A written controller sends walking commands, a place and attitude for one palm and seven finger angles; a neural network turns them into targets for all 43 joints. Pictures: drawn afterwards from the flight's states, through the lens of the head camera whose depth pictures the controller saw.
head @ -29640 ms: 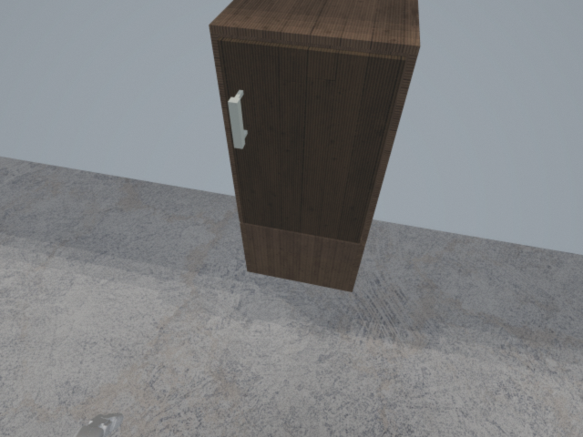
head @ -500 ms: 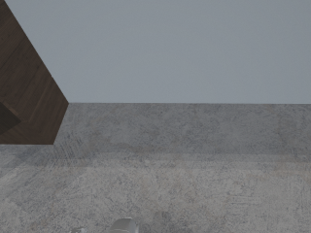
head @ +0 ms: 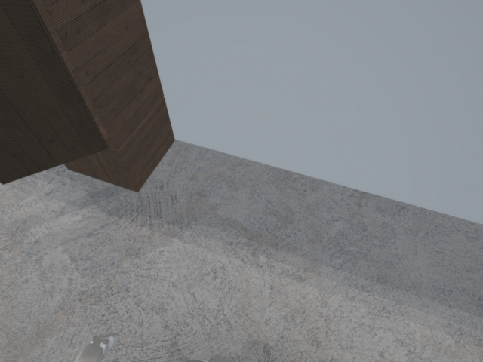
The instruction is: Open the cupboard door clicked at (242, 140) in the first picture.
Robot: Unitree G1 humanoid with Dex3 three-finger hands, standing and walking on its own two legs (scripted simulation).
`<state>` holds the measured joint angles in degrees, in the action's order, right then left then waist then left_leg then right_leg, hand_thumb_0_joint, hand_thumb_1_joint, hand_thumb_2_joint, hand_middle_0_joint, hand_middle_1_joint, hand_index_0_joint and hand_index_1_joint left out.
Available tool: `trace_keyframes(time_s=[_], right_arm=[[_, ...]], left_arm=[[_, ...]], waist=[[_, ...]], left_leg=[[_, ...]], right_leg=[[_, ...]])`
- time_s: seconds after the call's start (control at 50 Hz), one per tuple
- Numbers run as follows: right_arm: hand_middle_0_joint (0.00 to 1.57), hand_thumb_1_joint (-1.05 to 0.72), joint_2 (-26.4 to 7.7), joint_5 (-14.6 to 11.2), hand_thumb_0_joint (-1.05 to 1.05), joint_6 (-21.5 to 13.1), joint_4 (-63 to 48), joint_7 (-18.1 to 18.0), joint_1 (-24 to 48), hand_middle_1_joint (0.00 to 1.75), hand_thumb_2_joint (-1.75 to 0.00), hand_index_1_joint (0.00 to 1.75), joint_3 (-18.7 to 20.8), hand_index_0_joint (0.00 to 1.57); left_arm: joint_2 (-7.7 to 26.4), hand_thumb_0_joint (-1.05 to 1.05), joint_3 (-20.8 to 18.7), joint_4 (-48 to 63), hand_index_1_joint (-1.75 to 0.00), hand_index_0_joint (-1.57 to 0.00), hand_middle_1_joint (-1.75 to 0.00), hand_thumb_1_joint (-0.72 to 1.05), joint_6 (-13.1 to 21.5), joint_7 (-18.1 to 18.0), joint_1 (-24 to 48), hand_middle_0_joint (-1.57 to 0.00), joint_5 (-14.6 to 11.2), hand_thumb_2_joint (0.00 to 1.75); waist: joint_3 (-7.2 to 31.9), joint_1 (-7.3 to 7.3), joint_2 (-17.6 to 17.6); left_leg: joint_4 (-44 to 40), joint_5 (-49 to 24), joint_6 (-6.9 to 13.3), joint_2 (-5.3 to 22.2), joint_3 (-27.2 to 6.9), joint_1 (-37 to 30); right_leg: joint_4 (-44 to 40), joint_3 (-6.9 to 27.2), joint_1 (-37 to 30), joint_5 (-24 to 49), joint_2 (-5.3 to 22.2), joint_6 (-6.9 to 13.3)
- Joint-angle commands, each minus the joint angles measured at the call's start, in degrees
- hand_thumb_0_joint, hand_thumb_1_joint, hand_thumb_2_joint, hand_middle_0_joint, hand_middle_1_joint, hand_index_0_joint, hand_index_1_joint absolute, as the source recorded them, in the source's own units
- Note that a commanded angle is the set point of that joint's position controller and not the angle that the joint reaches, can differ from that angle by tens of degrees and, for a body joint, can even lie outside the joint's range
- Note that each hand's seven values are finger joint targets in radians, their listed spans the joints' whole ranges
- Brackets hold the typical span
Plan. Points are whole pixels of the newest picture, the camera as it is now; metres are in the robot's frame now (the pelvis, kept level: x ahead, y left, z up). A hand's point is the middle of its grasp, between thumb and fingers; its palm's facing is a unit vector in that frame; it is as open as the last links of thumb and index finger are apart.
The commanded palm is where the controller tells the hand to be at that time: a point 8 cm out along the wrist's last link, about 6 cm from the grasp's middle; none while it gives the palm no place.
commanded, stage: turn to face it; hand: left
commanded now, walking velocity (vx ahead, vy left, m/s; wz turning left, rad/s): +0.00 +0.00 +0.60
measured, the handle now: out of the picture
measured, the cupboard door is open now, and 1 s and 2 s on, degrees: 49 49 49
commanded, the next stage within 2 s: take the last steps up to it in 0.84 s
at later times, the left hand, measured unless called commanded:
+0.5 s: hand out of the picture +0.00 +0.24 -0.18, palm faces +0.32 -0.92 -0.21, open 7.4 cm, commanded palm none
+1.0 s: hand out of the picture +0.00 +0.17 -0.15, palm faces +0.46 -0.86 -0.23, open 7.3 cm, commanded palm none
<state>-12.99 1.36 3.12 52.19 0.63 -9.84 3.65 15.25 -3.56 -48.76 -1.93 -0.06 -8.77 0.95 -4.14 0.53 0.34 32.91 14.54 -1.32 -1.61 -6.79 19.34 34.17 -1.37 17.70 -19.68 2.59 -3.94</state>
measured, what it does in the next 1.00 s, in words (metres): steps on the spot, turning left: left foot, then right foot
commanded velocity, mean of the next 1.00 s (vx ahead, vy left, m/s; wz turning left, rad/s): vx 0.02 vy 0.01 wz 0.39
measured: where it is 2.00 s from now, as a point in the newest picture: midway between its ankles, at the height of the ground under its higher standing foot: (184, 355)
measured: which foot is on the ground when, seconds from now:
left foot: down 0.00-0.00, up 0.02-0.32, down 0.34-0.82, up 0.84-1.00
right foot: down 0.00-0.34, up 0.36-0.80, down 0.82-1.00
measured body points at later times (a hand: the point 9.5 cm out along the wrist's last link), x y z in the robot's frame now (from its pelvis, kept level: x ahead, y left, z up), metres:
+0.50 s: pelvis +0.00 +0.02 +0.00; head +0.04 +0.07 +0.45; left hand -0.02 +0.29 -0.16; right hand +0.18 -0.19 -0.12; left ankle +0.00 +0.11 -0.73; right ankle +0.01 -0.14 -0.65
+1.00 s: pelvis +0.02 -0.02 +0.01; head +0.06 -0.02 +0.46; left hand -0.02 +0.22 -0.13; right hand +0.17 -0.23 -0.14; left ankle -0.05 +0.09 -0.66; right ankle +0.05 -0.13 -0.73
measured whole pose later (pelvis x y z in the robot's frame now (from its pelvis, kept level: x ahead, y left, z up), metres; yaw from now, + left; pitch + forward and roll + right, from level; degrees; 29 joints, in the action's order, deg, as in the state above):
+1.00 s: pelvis +0.02 -0.02 +0.01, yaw +27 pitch +0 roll +1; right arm -13.0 0.9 3.8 57.5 0.5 -11.9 4.2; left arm 9.2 -1.7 -53.8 -0.2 -1.1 -12.4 1.3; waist -4.2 1.0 0.3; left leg 57.4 25.0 -2.7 -0.8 0.2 25.8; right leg 27.0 -5.2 9.9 -16.8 3.4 0.3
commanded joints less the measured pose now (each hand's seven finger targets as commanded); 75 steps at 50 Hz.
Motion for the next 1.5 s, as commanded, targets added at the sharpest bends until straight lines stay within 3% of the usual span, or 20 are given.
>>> trace_keyframes(time_s=[0.0,0.1,0.22,0.28,0.3,0.32,0.36,0.44,0.66,0.74,0.76,0.8,0.92,1.06,1.16,1.18,1.2,1.22,1.32,1.48], right_arm=[[0.20,-0.90,-7.84,-0.54,0.00,-1.02,-7.06,-0.10,4.39,0.30,-0.90,0.30,2.62,0.20],[0.20,-0.90,-5.41,-0.38,0.00,0.10,-4.46,1.11,3.08,0.30,-0.90,0.30,2.07,0.20],[0.20,-0.90,-3.23,-0.99,0.00,-0.80,-5.28,1.29,6.34,0.30,-0.90,0.30,0.61,0.20],[0.20,-0.90,-4.89,-0.79,0.00,-1.53,-4.09,1.04,1.15,0.30,-0.90,0.30,0.89,0.20],[0.20,-0.90,-8.30,-0.57,0.00,-1.99,-3.25,0.80,-2.72,0.30,-0.90,0.30,1.77,0.20],[0.20,-0.90,-14.97,-0.07,0.00,-2.36,-2.87,0.28,-6.87,0.30,-0.90,0.30,3.49,0.20],[0.20,-0.90,-16.73,0.10,0.00,-1.83,-1.92,-0.73,-9.24,0.30,-0.90,0.30,3.42,0.20],[0.20,-0.90,-10.65,-0.14,0.00,-2.86,-3.34,-2.07,-1.50,0.30,-0.90,0.30,1.43,0.20],[0.20,-0.90,-9.69,0.36,0.00,-2.31,-1.09,-1.66,-3.34,0.30,-0.90,0.30,1.46,0.20],[0.20,-0.90,-8.91,-0.33,0.00,-2.17,-1.05,-1.51,-1.12,0.30,-0.90,0.30,1.45,0.20],[0.20,-0.90,-7.06,-0.72,0.00,-2.20,-1.19,-1.27,-0.95,0.30,-0.90,0.30,1.29,0.20],[0.20,-0.90,-4.53,-0.96,0.00,-1.78,-2.88,-0.87,0.13,0.30,-0.90,0.30,0.88,0.20],[0.20,-0.90,-3.09,-0.67,0.00,-0.60,0.72,-0.37,-0.60,0.30,-0.90,0.30,0.92,0.20],[0.20,-0.90,-2.29,-0.31,0.00,-2.05,-1.07,1.04,6.14,0.30,-0.90,0.30,0.33,0.20],[0.20,-0.90,-2.15,-0.39,0.00,-3.64,0.81,0.97,-0.28,0.30,-0.90,0.30,-0.31,0.20],[0.20,-0.90,-4.91,-0.37,0.00,-4.10,2.29,0.40,-5.61,0.30,-0.90,0.30,0.25,0.20],[0.20,-0.90,-11.10,0.31,0.00,-4.42,3.60,-0.27,-12.04,0.30,-0.90,0.30,1.86,0.20],[0.20,-0.90,-13.90,0.34,0.00,-4.08,4.71,-1.07,-17.79,0.30,-0.90,0.30,2.29,0.20],[0.20,-0.90,-6.33,0.08,0.00,-5.93,2.99,-1.86,-8.77,0.30,-0.90,0.30,-0.54,0.20],[0.20,-0.90,-4.24,-0.22,0.00,-7.01,7.52,-1.99,-14.93,0.30,-0.90,0.30,-1.24,0.20]], left_arm=[[13.30,0.00,-2.78,2.46,-0.30,-0.20,-0.30,0.90,2.00,-1.77,-8.20,-0.20,0.55,0.90],[6.14,0.00,-0.99,3.89,-0.30,-0.20,-0.30,0.90,2.30,-1.67,-1.94,-0.20,0.17,0.90],[9.64,0.00,-2.30,1.39,-0.30,-0.20,-0.30,0.90,2.27,-1.68,-7.98,-0.20,0.69,0.90],[9.71,0.00,-2.70,1.11,-0.30,-0.20,-0.30,0.90,1.89,-1.12,-6.28,-0.20,0.08,0.90],[8.23,0.00,-2.48,1.81,-0.30,-0.20,-0.30,0.90,1.63,-0.87,-5.44,-0.20,-0.43,0.90],[3.87,0.00,-1.42,3.99,-0.30,-0.20,-0.30,0.90,1.24,-0.49,-4.49,-0.20,-0.81,0.90],[4.00,0.00,-0.88,6.12,-0.30,-0.20,-0.30,0.90,0.33,-0.96,0.73,-0.20,-0.24,0.90],[3.70,0.00,-1.30,1.40,-0.30,-0.20,-0.30,0.90,-0.17,-0.47,-1.50,-0.20,0.15,0.90],[1.98,0.00,-0.29,1.14,-0.30,-0.20,-0.30,0.90,-0.06,-0.59,0.34,-0.20,-0.12,0.90],[2.66,0.00,-0.46,-1.01,-0.30,-0.20,-0.30,0.90,0.94,-1.04,-5.37,-0.20,-0.42,0.90],[4.41,0.00,-0.95,-1.61,-0.30,-0.20,-0.30,0.90,1.59,-1.42,-7.35,-0.20,-0.37,0.90],[10.89,0.00,-1.82,-1.15,-0.30,-0.20,-0.30,0.90,2.15,-1.73,-7.38,-0.20,0.52,0.90],[4.54,0.00,-0.46,-1.28,-0.30,-0.20,-0.30,0.90,2.91,-1.76,-4.08,-0.20,0.14,0.90],[7.65,0.00,-2.38,-5.56,-0.30,-0.20,-0.30,0.90,3.91,-0.80,-12.32,-0.20,0.83,0.90],[8.35,0.00,-2.80,-6.29,-0.30,-0.20,-0.30,0.90,3.78,-0.03,-8.85,-0.20,0.59,0.90],[7.00,0.00,-2.52,-5.70,-0.30,-0.20,-0.30,0.90,3.56,0.31,-7.26,-0.20,0.16,0.90],[3.33,0.00,-1.82,-4.04,-0.30,-0.20,-0.30,0.90,3.23,0.89,-6.50,-0.20,-0.33,0.90],[1.72,0.00,-0.66,-1.29,-0.30,-0.20,-0.30,0.90,3.21,0.75,-1.34,-0.20,0.10,0.90],[1.03,0.00,-0.48,-4.74,-0.30,-0.20,-0.30,0.90,2.68,1.39,-2.47,-0.20,0.68,0.90],[-0.51,0.00,0.69,-3.40,-0.30,-0.20,-0.30,0.90,2.66,1.31,2.43,-0.20,0.42,0.90]], waist=[[6.22,-4.26,-17.46],[3.33,-0.19,-14.30],[6.56,-3.33,-12.57],[7.82,-0.27,-10.27],[10.34,2.05,-2.59],[11.47,4.27,15.81],[9.78,4.84,9.84],[7.35,0.53,8.59],[6.26,0.98,8.61],[7.83,-1.95,6.34],[8.76,-2.82,1.26],[5.70,-3.31,-16.68],[3.38,-0.64,-12.41],[1.82,-5.38,-10.48],[3.42,-0.99,-8.87],[5.25,1.81,-2.96],[8.25,4.70,13.88],[7.32,6.86,17.99],[-0.77,0.40,4.73],[-0.92,0.62,3.27]], left_leg=[[27.74,20.98,-0.47,-0.61,3.28,15.00],[32.27,10.46,-2.45,2.87,6.86,13.30],[10.55,11.66,-2.06,1.88,12.55,5.88],[-4.18,0.40,-0.73,1.16,12.73,-5.59],[-8.65,-9.29,1.14,5.28,7.26,-15.28],[-11.48,-28.28,9.28,21.88,-15.41,-22.92],[-12.15,-26.26,15.99,26.22,-16.38,-16.42],[-13.51,-22.27,10.27,16.01,-7.70,-11.77],[-14.70,-14.00,11.09,14.17,-10.22,-8.15],[-9.33,-15.30,8.23,11.03,-9.27,-2.04],[-5.38,-9.98,5.53,8.00,-7.39,2.90],[16.03,18.08,0.14,-1.56,4.50,10.46],[27.32,10.89,-1.55,1.93,6.17,10.39],[12.69,11.75,-1.10,3.00,9.64,10.98],[-6.83,3.45,0.28,0.12,14.03,-8.27],[-11.25,2.45,1.87,1.65,11.21,-18.83],[-15.07,6.15,7.55,15.24,-8.03,-27.66],[-19.42,3.12,13.66,22.70,-17.44,-27.72],[-22.16,-5.34,12.46,16.15,-5.66,-14.92],[-21.67,-23.42,12.98,14.03,1.51,-19.19]], right_leg=[[-21.61,23.71,-10.65,5.35,26.33,11.94],[-15.69,2.74,-9.22,24.23,15.22,9.81],[-9.04,-0.89,-16.22,36.76,18.09,10.24],[-1.56,-5.06,-10.55,31.15,16.55,5.98],[6.60,-7.64,-2.89,22.97,14.58,2.96],[20.15,-9.47,13.69,-11.71,5.79,-1.88],[30.98,0.04,15.82,-16.75,5.50,-0.61],[33.61,2.19,15.17,-3.50,4.10,-0.66],[12.13,-0.10,4.85,-5.42,-0.14,0.05],[-6.16,-0.60,-9.58,5.26,-1.54,0.97],[-13.38,3.36,-16.61,8.00,2.14,1.90],[-20.52,21.91,-11.88,11.99,23.37,12.54],[-14.95,4.89,-11.79,33.15,13.94,11.72],[-19.28,9.55,-17.67,9.06,19.12,12.73],[-11.91,1.94,-7.41,7.88,15.77,8.34],[-3.40,-1.86,0.15,6.73,12.68,5.82],[12.90,-8.87,12.84,-5.57,4.53,2.00],[25.89,-6.65,21.60,-16.60,1.35,1.80],[33.08,-0.19,20.71,-0.22,5.56,3.12],[17.07,-2.87,18.51,6.15,3.93,2.65]])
